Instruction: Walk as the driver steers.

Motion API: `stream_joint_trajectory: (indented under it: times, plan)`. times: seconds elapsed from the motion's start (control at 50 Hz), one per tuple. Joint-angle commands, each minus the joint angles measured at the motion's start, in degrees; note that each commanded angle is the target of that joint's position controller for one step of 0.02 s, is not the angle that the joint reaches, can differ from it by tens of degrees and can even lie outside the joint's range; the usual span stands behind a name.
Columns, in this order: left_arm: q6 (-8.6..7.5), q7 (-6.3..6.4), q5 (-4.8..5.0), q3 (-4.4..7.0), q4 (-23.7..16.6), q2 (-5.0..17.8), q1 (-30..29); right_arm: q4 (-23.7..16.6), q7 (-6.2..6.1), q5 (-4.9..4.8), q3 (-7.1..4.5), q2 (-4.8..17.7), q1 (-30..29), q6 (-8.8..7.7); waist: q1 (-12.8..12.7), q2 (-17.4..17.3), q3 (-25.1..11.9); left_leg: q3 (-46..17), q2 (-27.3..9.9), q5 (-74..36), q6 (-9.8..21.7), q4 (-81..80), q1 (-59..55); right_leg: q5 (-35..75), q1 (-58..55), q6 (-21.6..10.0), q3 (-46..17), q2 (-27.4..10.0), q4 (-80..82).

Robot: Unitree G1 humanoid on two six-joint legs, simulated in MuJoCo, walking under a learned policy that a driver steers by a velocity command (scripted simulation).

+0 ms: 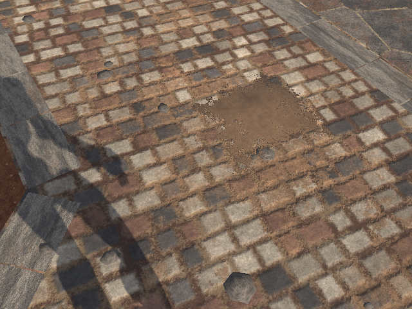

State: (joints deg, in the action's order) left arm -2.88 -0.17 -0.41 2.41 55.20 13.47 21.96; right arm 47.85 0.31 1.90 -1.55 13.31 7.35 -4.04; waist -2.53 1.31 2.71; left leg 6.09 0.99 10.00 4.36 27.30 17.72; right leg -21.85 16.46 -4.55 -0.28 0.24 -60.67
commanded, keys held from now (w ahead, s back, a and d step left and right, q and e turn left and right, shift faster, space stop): w+e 0.64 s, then w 0.36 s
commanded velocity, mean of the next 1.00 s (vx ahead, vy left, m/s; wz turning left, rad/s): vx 0.50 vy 0.00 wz -0.42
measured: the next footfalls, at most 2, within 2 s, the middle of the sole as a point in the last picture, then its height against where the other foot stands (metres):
right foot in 0.44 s outside the picture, level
left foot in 0.98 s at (243, 243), level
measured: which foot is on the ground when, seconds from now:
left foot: down 0.00-0.42, up 0.44-0.96, down 0.98-1.00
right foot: up 0.00-0.42, down 0.44-0.98, up 1.00-1.00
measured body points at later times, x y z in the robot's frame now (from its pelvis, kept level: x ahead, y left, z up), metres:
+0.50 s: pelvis +0.26 -0.05 -0.02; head +0.29 -0.06 +0.43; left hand +0.48 +0.15 -0.13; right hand +0.18 -0.29 -0.16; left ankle +0.10 +0.09 -0.65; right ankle +0.32 -0.11 -0.74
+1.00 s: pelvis +0.54 -0.11 -0.02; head +0.57 -0.12 +0.43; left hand +0.62 +0.15 -0.15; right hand +0.61 -0.41 -0.11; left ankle +0.68 -0.08 -0.74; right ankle +0.32 -0.11 -0.71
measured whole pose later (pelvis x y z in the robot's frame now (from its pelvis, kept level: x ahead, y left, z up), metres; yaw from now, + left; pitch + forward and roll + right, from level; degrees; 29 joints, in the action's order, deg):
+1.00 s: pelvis +0.54 -0.11 -0.02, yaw -27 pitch +1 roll +0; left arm -3.4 0.6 -0.6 3.0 54.9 15.3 24.9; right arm 43.6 0.7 2.4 -1.3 13.5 3.5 -3.9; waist -3.7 0.2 2.7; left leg 3.5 0.6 6.1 4.1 31.1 25.9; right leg -25.7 -1.0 -5.4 -6.0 6.3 -34.4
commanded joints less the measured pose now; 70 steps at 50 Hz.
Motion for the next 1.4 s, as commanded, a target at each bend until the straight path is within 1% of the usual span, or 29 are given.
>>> stream_joint_trajectory:
  times: [0.02, 0.08, 0.2, 0.32, 0.38, 0.42, 0.44, 0.46, 0.48, 0.5, 0.52, 0.54, 0.56, 0.6, 0.66, 0.74, 0.86, 0.92, 0.94, 0.96, 0.98, 1.0, 1.02, 1.04, 1.06, 1.1, 1.16, 1.28, 1.4]
  plan:
    - [0.81, -0.83, -1.14, 1.26, -2.23, 4.14, 1.86, 0.51, -0.61, -0.67, -1.24, 4.41, 6.46, -1.10, 2.01, -6.54, -1.04, -15.33, -15.74, -1.72, 4.21, -18.50, -10.74, 5.09, 13.34, 0.48, -2.78, -5.16, -3.29]
    - [2.12, -1.76, -1.17, 1.45, -3.44, 3.00, -1.29, 1.97, -0.76, -1.29, -1.66, 5.48, 8.85, -2.56, 1.15, -5.32, -0.42, -9.30, -15.15, -8.27, 4.11, -20.21, -10.67, 9.32, 16.16, 1.55, -1.92, -5.59, -2.79]
    - [2.32, -2.68, -1.05, 0.95, -7.79, 1.87, -12.99, 4.32, -1.08, -1.04, -1.62, 5.03, 12.96, -2.57, 2.65, -4.67, 2.60, 0.02, -13.23, -15.11, 3.38, -20.76, -13.07, 20.57, 22.54, 2.71, 0.85, -5.67, 9.30]
    - [2.03, -3.41, -1.55, 0.00, -11.90, 1.58, -22.12, 7.00, -1.98, -0.77, -1.94, 6.61, 18.20, -1.72, 4.89, -4.79, 3.62, 5.54, -15.53, -28.75, 2.39, -16.47, -21.69, 19.65, 19.72, -0.65, 7.24, -3.18, 22.75]
    - [2.11, -2.95, -1.77, 0.68, -11.42, 3.00, -18.37, 7.12, -2.57, -0.50, -2.45, 8.73, 17.19, -0.76, 2.24, -6.93, 0.25, 8.21, -16.37, -52.22, 1.77, -5.86, -25.51, 10.91, 12.35, -4.26, 10.22, 1.55, 24.31]
    - [1.55, -2.31, -1.89, 2.11, -8.54, 5.34, -8.01, 6.65, -2.48, -0.45, -2.96, 10.34, 16.49, 0.36, -2.17, -6.80, -5.99, 8.73, -16.46, -54.13, 1.68, 11.79, -23.16, 6.91, -0.13, -7.45, 9.91, 5.23, 27.96]
    - [1.14, -1.55, -2.59, 3.63, -5.92, 8.58, 1.11, 5.46, -2.17, -0.69, -2.98, 10.31, 15.13, 0.49, -6.82, -3.15, -10.59, 9.27, -15.09, -40.95, -0.07, 27.37, -13.35, 6.72, -13.85, -10.26, 3.38, 2.19, 33.02]
    - [1.36, -0.67, -2.75, 5.54, -6.26, 15.75, 2.01, 1.70, -1.01, -1.40, -1.61, 3.40, 17.57, 0.02, -3.42, 9.93, -15.72, 8.32, -5.66, 8.19, -3.39, 49.23, 11.89, 7.15, -32.79, -18.54, -24.64, -15.98, 34.56]
    - [2.18, -0.65, -0.69, 5.76, -7.00, 16.73, 2.60, -0.97, -0.52, -1.05, -2.45, 7.43, 11.12, -0.78, -4.95, 5.40, -18.50, -4.75, 0.95, 20.45, -4.23, 57.88, 22.38, 7.61, -34.99, -22.13, -43.61, -20.32, 43.74]
    - [2.47, -0.13, -0.24, 5.36, -6.55, 15.17, -0.65, -2.47, -0.22, -1.12, -2.26, 7.18, 6.39, -1.55, -3.77, 1.38, -9.46, -8.23, -3.63, 14.18, -3.63, 55.67, 27.54, 9.89, -29.07, -19.84, -33.34, -19.09, 45.17]
    - [2.27, 0.06, 0.07, 4.54, -6.61, 11.73, -3.53, -2.30, -0.22, -1.41, -2.03, 7.00, 6.87, -2.19, -1.28, -1.77, -4.51, -7.88, -5.81, 9.50, -3.52, 49.70, 24.91, 15.06, -20.96, -17.08, -27.30, -16.96, 46.27]
    - [1.86, 0.23, 0.06, 3.95, -6.88, 9.58, -6.26, -1.46, -0.40, -1.02, -2.18, 6.84, 7.82, -1.91, 1.43, -3.75, -1.43, -7.87, -7.26, 8.24, -3.90, 44.85, 21.09, 21.37, -14.64, -14.45, -22.04, -13.63, 46.99]
    - [1.39, 0.44, 0.47, 3.44, -7.06, 8.15, -7.84, -1.37, -0.42, 0.09, -2.11, 6.55, 9.06, -0.83, 3.33, -3.30, -1.14, -8.00, -7.87, 7.86, -4.85, 41.85, 17.05, 25.85, -10.46, -13.23, -18.08, -10.91, 47.61]
    - [0.07, 0.22, 0.68, 3.20, -7.06, 8.19, -7.22, -1.49, -0.01, 1.00, -2.00, 5.48, 10.02, 1.22, 4.47, -2.19, -2.50, -7.30, -7.80, 7.70, -6.28, 38.31, 13.98, 31.70, -7.85, -12.87, -14.95, -8.46, 47.75]
    - [-0.62, 0.01, 0.51, 3.60, -6.46, 10.09, -4.02, -3.56, 0.44, 0.84, -1.76, 4.66, 5.36, 2.28, 3.53, -0.53, -1.46, -5.85, -7.76, 2.26, -7.64, 31.24, 16.78, 31.57, -6.85, -11.72, -13.17, -6.56, 49.11]
    - [-0.78, -0.06, 0.43, 3.04, -5.18, 8.88, 1.13, -5.99, 0.86, 0.45, -1.34, 4.47, -2.91, 2.19, -0.12, 1.65, -0.31, -5.06, -7.27, -7.19, -7.15, 19.53, 19.82, 33.80, -11.50, -8.37, -12.11, -5.79, 49.44]
    - [-0.97, 0.85, -0.51, 2.39, -3.34, 9.24, 5.91, -9.01, 1.50, -0.22, -0.70, 4.88, -11.47, 1.22, -3.25, 2.28, 1.02, -3.86, -4.41, -9.52, -4.08, 8.31, 19.89, 39.02, -20.79, -7.39, -12.85, -8.72, 47.36]
    - [-1.26, 1.40, -0.81, 2.44, -3.34, 10.66, 3.11, -8.04, 1.18, -0.36, -1.31, 6.55, -6.03, 0.63, 0.70, 3.20, 0.40, -3.72, -1.77, -3.63, -1.02, 3.59, 10.12, 50.58, -21.02, -5.45, -12.03, -10.05, 42.84]
    - [-1.40, 1.36, -0.96, 2.52, -3.25, 11.25, 2.32, -6.27, 0.67, -0.45, -1.89, 7.67, -0.54, 0.39, 3.07, 3.31, -2.24, -3.03, 0.26, -1.19, 0.05, 2.58, 3.06, 57.91, -20.66, -4.67, -11.24, -9.35, 37.16]
    - [-1.47, 1.09, -0.91, 2.42, -3.13, 11.28, 1.45, -3.53, -0.01, -0.33, -2.52, 8.68, 8.23, -0.10, 7.33, 1.26, -6.73, -2.80, 0.69, -2.94, 1.52, -1.08, -7.70, 58.12, -18.31, -3.68, -8.87, -6.90, 26.88]
    - [-1.80, 0.82, -0.54, 1.69, -4.41, 9.11, 1.76, -1.96, -0.91, 0.87, -3.45, 12.03, 17.58, -0.55, 10.70, -2.99, -13.46, -13.47, -9.29, 2.56, 4.28, -1.90, -21.79, 43.18, -8.88, -2.81, -7.06, -4.08, 11.91]
    - [-1.78, 0.42, 1.65, 0.78, -4.79, 3.69, 9.84, -1.17, -0.78, 1.67, -5.15, 18.47, 21.07, -0.24, 7.54, -16.96, -20.21, -41.78, -25.00, 6.25, 13.14, -6.77, -36.03, 2.61, 10.17, 0.07, -2.11, 7.17, -9.56]
    - [-1.60, 0.75, -0.35, 1.55, -3.90, 8.74, 7.15, -1.10, -0.06, -0.43, -4.32, 13.64, 16.63, 0.57, 6.46, -9.89, -16.31, -48.62, -24.18, 10.88, 13.10, -12.05, -30.96, -5.60, 16.56, -0.83, -6.41, 5.63, -14.75]
    - [-1.53, 0.50, -0.67, 1.73, -4.89, 8.81, 2.40, -2.26, 0.18, -0.98, -3.37, 9.90, 10.56, 0.60, 4.73, -5.15, -7.11, -38.07, -22.04, 11.29, 11.84, -12.49, -22.38, -0.76, 18.08, -0.89, -6.73, 2.31, -14.19]
    - [-1.64, 0.11, -0.75, 1.30, -5.61, 7.70, -0.78, -2.22, 0.41, -0.68, -2.63, 7.11, 7.87, 0.26, 4.15, -2.22, -3.73, -31.35, -19.10, 6.09, 10.36, -14.01, -16.68, 2.44, 17.18, -0.77, -6.14, 0.25, -11.19]
    - [-0.58, -0.62, -1.60, 1.07, -5.84, 6.39, -1.20, -0.36, 0.06, -0.78, -1.80, 5.12, 7.90, -0.45, 1.85, -5.13, -1.42, -21.95, -14.30, -2.59, 7.32, -16.23, -10.44, 4.20, 13.41, 0.14, -4.83, -2.23, -5.91]
    - [0.60, -1.41, -1.97, 0.60, -5.64, 4.77, -1.48, 1.99, 0.26, -1.37, -1.96, 6.08, 11.18, -1.66, 0.96, -5.81, -1.85, -17.21, -13.00, -10.32, 7.80, -18.06, -9.67, 5.99, 13.47, 1.69, -2.48, -3.17, -2.62]
    - [0.62, -2.00, -1.53, -0.63, -10.22, 3.21, -16.16, 4.87, 0.41, -1.59, -2.06, 6.64, 15.65, -1.54, 3.67, -5.18, 1.70, -11.00, -10.33, -12.35, 7.14, -21.59, -11.16, 17.26, 18.92, 4.38, 1.88, -5.67, 14.79]
    - [-0.17, -1.44, -1.09, -0.96, -12.92, 3.75, -23.65, 6.91, -0.16, -1.27, -2.39, 8.15, 19.74, -0.98, 5.40, -5.53, 1.48, -13.54, -11.99, -21.65, 6.63, -15.83, -15.94, 18.60, 14.06, 4.08, 2.59, -2.93, 26.67]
